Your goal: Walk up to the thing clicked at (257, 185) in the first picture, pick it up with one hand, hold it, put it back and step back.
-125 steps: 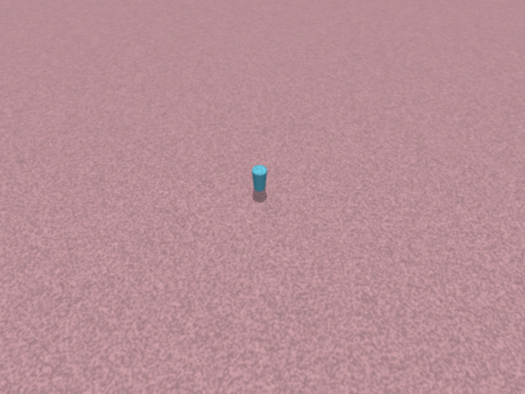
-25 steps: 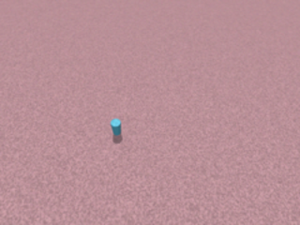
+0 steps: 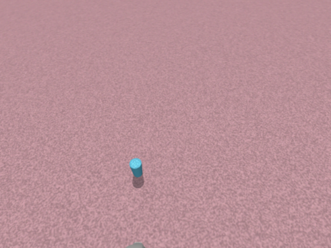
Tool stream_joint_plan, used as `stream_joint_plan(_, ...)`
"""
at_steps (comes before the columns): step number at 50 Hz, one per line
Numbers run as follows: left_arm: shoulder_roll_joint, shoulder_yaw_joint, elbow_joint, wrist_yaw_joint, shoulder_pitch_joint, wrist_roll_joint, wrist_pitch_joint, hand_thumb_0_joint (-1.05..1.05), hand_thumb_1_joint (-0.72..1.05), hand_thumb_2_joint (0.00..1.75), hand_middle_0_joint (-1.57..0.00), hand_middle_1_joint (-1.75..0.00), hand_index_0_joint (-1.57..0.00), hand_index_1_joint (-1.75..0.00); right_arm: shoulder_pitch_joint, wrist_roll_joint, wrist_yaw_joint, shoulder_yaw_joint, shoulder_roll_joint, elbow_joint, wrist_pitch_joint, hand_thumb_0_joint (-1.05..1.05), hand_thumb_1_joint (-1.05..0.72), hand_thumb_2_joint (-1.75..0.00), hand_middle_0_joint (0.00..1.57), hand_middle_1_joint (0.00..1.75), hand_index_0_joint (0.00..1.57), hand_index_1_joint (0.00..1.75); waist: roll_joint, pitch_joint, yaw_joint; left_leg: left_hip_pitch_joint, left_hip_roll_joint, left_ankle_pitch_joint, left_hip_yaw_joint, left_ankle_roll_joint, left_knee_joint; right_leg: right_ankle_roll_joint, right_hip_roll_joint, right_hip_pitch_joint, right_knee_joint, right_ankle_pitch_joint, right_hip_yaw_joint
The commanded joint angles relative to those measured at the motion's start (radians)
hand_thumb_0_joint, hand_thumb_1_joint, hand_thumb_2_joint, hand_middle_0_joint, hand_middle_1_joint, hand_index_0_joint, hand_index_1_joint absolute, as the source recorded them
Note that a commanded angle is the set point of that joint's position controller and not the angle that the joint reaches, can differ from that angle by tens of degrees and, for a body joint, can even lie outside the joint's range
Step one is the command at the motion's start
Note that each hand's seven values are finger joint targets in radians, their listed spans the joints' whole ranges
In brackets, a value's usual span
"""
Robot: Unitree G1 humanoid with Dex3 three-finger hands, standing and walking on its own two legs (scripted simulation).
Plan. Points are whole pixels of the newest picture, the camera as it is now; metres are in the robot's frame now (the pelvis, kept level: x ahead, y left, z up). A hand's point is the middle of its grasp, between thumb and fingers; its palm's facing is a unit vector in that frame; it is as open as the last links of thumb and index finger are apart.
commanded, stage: walk up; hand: left
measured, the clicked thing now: (136, 168) +0.72 +0.25 -0.70
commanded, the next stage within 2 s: none
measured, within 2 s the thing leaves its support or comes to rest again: neither
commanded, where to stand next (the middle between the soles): +0.39 +0.04 m, yaw +0 degrees
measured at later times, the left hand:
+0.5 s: hand (75, 205) +0.27 +0.30 -0.13, palm faces -0.08 -0.91 -0.40, open 7.4 cm
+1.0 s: hand (76, 188) +0.34 +0.33 -0.17, palm faces -0.06 -0.93 -0.36, open 7.4 cm
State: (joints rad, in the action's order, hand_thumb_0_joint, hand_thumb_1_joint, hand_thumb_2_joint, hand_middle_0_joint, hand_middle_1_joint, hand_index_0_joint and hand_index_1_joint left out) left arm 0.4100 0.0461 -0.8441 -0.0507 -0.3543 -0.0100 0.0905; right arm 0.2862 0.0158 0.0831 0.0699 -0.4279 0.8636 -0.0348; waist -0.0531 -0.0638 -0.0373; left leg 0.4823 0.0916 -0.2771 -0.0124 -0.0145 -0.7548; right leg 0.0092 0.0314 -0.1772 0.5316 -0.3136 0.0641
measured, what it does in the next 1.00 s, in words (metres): walks ahead: left foot, then right foot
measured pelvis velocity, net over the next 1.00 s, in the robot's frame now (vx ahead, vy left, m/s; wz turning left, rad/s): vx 0.29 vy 0.06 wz -0.03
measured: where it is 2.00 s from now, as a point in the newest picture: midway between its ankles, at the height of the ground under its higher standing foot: (166, 233)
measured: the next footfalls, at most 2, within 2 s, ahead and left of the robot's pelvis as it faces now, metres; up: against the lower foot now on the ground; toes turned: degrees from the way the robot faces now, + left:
left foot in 0.08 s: +0.18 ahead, +0.15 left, +0.00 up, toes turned +5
right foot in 0.50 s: +0.31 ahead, -0.11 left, +0.00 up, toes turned -4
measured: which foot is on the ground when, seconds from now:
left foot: up 0.00-0.06, down 0.08-0.52, up 0.54-0.84, down 0.86-1.00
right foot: down 0.00-0.10, up 0.12-0.48, down 0.50-0.88, up 0.90-1.00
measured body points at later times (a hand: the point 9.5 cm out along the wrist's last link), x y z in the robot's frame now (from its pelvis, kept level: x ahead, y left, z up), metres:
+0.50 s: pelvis +0.18 +0.02 -0.01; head +0.20 +0.01 +0.44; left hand +0.28 +0.35 -0.10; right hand +0.20 -0.31 -0.13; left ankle +0.14 +0.15 -0.73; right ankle +0.27 -0.10 -0.73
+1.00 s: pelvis +0.29 +0.06 -0.01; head +0.32 +0.08 +0.44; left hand +0.35 +0.38 -0.14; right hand +0.37 -0.26 -0.11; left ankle +0.38 +0.17 -0.73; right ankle +0.29 -0.08 -0.69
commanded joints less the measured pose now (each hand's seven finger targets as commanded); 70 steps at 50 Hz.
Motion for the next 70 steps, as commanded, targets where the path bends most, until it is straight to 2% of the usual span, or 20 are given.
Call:
stream_joint_plan(1,0.309,0.086,0.087,0.022,0.059,0.005,0.022,0.0,0.9,0.9,-0.2,-0.3,-0.2,-0.3,-0.005,0.004,-0.004,0.06,-0.17,-0.08,-0.043,0.0,-0.9,-0.9,0.2,0.3,0.2,0.3,0.169,0.011,0.039,-0.176,-0.012,0.069,-0.046,-0.004,0.142,0.191,0.228,-0.139,-0.175,-0.023,-0.178)
stream_joint_plan(4,0.21,0.047,0.086,0.023,0.022,-0.002,0.012,0.0,0.9,0.9,-0.2,-0.3,-0.2,-0.3,0.217,0.011,-0.029,0.092,-0.248,-0.011,-0.058,0.0,-0.9,-0.9,0.2,0.3,0.2,0.3,-0.103,0.115,0.157,-0.535,-0.016,-0.1,0.039,-0.052,0.269,0.108,0.103,-0.314,0.317,0.124,-0.05)
stream_joint_plan(5,0.133,0.03,0.1,0.02,-0.012,0.018,0.008,0.0,0.9,0.9,-0.2,-0.3,-0.2,-0.3,0.241,0.018,-0.037,0.112,-0.339,-0.038,-0.067,0.0,-0.9,-0.9,0.2,0.3,0.2,0.3,-0.321,0.103,0.147,-0.601,0.266,-0.298,0.561,-0.151,0.481,0.036,-0.064,-0.55,0.585,-0.147,0.0)
stream_joint_plan(6,0.246,0.057,0.073,0.042,0.017,0.009,-0.002,0.0,0.9,0.9,-0.2,-0.3,-0.2,-0.3,0.202,-0.015,-0.035,0.116,-0.364,-0.057,-0.063,0.0,-0.9,-0.9,0.2,0.3,0.2,0.3,-0.174,0.072,0.137,-0.51,0.361,-0.356,0.715,-0.27,0.528,0.052,-0.026,-0.561,0.679,-0.246,-0.112)
stream_joint_plan(11,0.23,0.052,-0.009,0.023,-0.063,0.014,-0.01,0.0,0.9,0.9,-0.2,-0.3,-0.2,-0.3,0.046,-0.017,-0.052,0.062,-0.245,-0.087,-0.069,0.0,-0.9,-0.9,0.2,0.3,0.2,0.3,-0.116,0.011,0.035,-0.301,0.183,0.064,0.212,-0.189,0.47,0.025,0.069,-0.388,0.526,-0.027,-0.116)
stream_joint_plan(16,0.197,0.054,0.038,0.001,0.057,-0.002,-0.016,0.0,0.9,0.9,-0.2,-0.3,-0.2,-0.3,0.091,-0.009,-0.05,0.065,-0.264,-0.101,-0.066,0.0,-0.9,-0.9,0.2,0.3,0.2,0.3,-0.107,0.002,0.073,-0.33,0.201,0.105,0.176,-0.246,0.472,0.001,0.074,-0.368,0.292,-0.015,-0.051)
stream_joint_plan(23,0.198,0.074,-0.001,0.008,-0.021,-0.002,0.007,0.0,0.9,0.9,-0.2,-0.3,-0.2,-0.3,0.015,-0.015,-0.044,0.043,-0.227,-0.137,-0.043,0.0,-0.9,-0.9,0.2,0.3,0.2,0.3,-0.004,0.053,-0.011,-0.13,0.116,0.072,0.058,-0.149,0.229,0.026,-0.016,0.058,0.0,0.147,0.005)
stream_joint_plan(24,0.237,0.09,-0.018,0.018,-0.08,-0.005,0.015,0.0,0.9,0.9,-0.2,-0.3,-0.2,-0.3,0.048,-0.016,-0.045,0.024,-0.177,-0.142,-0.041,0.0,-0.9,-0.9,0.2,0.3,0.2,0.3,0.115,0.094,-0.042,-0.045,0.059,0.05,0.01,-0.115,0.058,0.046,-0.003,0.2,-0.042,0.072,-0.053)
stream_joint_plan(26,0.369,0.115,0.006,0.032,-0.143,0.0,0.026,0.0,0.9,0.9,-0.2,-0.3,-0.2,-0.3,0.053,-0.012,-0.052,0.016,-0.168,-0.152,-0.036,0.0,-0.9,-0.9,0.2,0.3,0.2,0.3,0.299,0.103,-0.066,0.234,-0.111,-0.268,-0.024,-0.035,-0.368,0.254,0.402,0.287,-0.282,-0.149,-0.729)
stream_joint_plan(27,0.353,0.108,0.025,0.031,-0.078,0.013,0.021,0.0,0.9,0.9,-0.2,-0.3,-0.2,-0.3,0.037,-0.002,-0.061,0.036,-0.226,-0.13,-0.028,0.0,-0.9,-0.9,0.2,0.3,0.2,0.3,0.167,0.046,-0.038,0.221,-0.036,-0.273,0.062,-0.027,-0.404,0.306,0.436,0.17,-0.259,-0.129,-0.724)
stream_joint_plan(32,0.283,0.081,0.049,0.037,0.022,0.009,0.02,0.0,0.9,0.9,-0.2,-0.3,-0.2,-0.3,0.099,-0.006,-0.036,0.04,-0.19,-0.054,-0.015,0.0,-0.9,-0.9,0.2,0.3,0.2,0.3,0.233,-0.01,0.025,0.071,0.003,-0.09,0.032,-0.007,-0.212,0.211,0.223,-0.04,-0.237,0.064,-0.282)
stream_joint_plan(41,0.221,0.032,0.049,0.054,0.104,0.009,-0.025,0.0,0.9,0.9,-0.2,-0.3,-0.2,-0.3,0.034,-0.006,-0.064,0.032,-0.139,0.001,-0.02,0.0,-0.9,-0.9,0.2,0.3,0.2,0.3,0.139,0.064,0.061,-0.347,-0.074,0.16,-0.055,-0.002,0.187,0.138,0.15,-0.264,0.054,0.27,-0.1)
stream_joint_plan(43,0.141,0.008,0.068,0.048,0.04,0.01,-0.033,0.0,0.9,0.9,-0.2,-0.3,-0.2,-0.3,0.124,0.009,-0.07,0.066,-0.266,0.005,-0.035,0.0,-0.9,-0.9,0.2,0.3,0.2,0.3,-0.131,0.128,0.084,-0.443,0.152,0.005,0.263,-0.089,0.342,0.052,0.019,-0.368,0.319,-0.094,-0.027)
stream_joint_plan(44,0.19,0.021,0.041,0.058,0.013,0.015,-0.045,0.0,0.9,0.9,-0.2,-0.3,-0.2,-0.3,0.104,-0.003,-0.068,0.082,-0.347,-0.013,-0.034,0.0,-0.9,-0.9,0.2,0.3,0.2,0.3,-0.181,0.099,0.087,-0.38,0.315,-0.279,0.544,-0.227,0.489,0.038,-0.04,-0.433,0.467,-0.318,-0.025)
stream_joint_plan(45,0.242,0.036,0.013,0.065,0.027,0.002,-0.05,0.0,0.9,0.9,-0.2,-0.3,-0.2,-0.3,0.061,-0.004,-0.067,0.09,-0.347,-0.016,-0.029,0.0,-0.9,-0.9,0.2,0.3,0.2,0.3,-0.124,0.035,0.078,-0.292,0.334,-0.434,0.587,-0.268,0.524,0.036,0.011,-0.431,0.543,-0.301,-0.097)
stream_joint_plan(56,0.165,0.05,-0.105,0.056,-0.026,-0.016,-0.046,0.0,0.9,0.9,-0.2,-0.3,-0.2,-0.3,-0.143,-0.005,-0.073,0.017,-0.209,-0.045,0.0,0.0,-0.9,-0.9,0.2,0.3,0.2,0.3,-0.09,0.071,0.002,-0.04,0.124,-0.132,0.148,-0.131,0.291,0.023,-0.019,-0.012,0.041,0.018,-0.009)
stream_joint_plan(59,0.279,0.059,-0.068,0.063,0.1,-0.024,-0.026,0.0,0.9,0.9,-0.2,-0.3,-0.2,-0.3,-0.11,-0.02,-0.078,-0.022,-0.098,-0.02,0.008,0.0,-0.9,-0.9,0.2,0.3,0.2,0.3,0.218,0.01,0.034,0.012,-0.067,-0.178,-0.001,-0.001,0.034,0.152,0.279,-0.107,-0.25,-0.173,-0.499)
stream_joint_plan(60,0.288,0.055,-0.058,0.059,0.177,-0.016,-0.029,0.0,0.9,0.9,-0.2,-0.3,-0.2,-0.3,-0.115,-0.017,-0.085,-0.005,-0.155,0.011,0.008,0.0,-0.9,-0.9,0.2,0.3,0.2,0.3,0.185,-0.007,0.044,-0.103,-0.05,-0.203,0.022,-0.006,-0.001,0.204,0.299,-0.205,-0.217,-0.114,-0.469)
stream_joint_plan(64,0.193,0.016,-0.083,0.055,0.22,0.005,-0.039,0.0,0.9,0.9,-0.2,-0.3,-0.2,-0.3,-0.083,-0.024,-0.086,-0.004,-0.181,0.085,-0.017,0.0,-0.9,-0.9,0.2,0.3,0.2,0.3,0.134,0.088,0.067,-0.306,0.02,0.15,0.106,-0.037,0.247,0.058,0.113,-0.172,-0.041,0.206,-0.156)
stream_joint_plan(70,0.191,0.011,-0.147,0.059,0.235,0.018,-0.044,0.0,0.9,0.9,-0.2,-0.3,-0.2,-0.3,-0.155,-0.028,-0.088,-0.027,-0.178,0.147,-0.019,0.0,-0.9,-0.9,0.2,0.3,0.2,0.3,0.063,0.128,0.034,-0.282,0.03,0.331,0.09,-0.032,0.269,0.05,0.103,0.007,-0.056,0.326,-0.126)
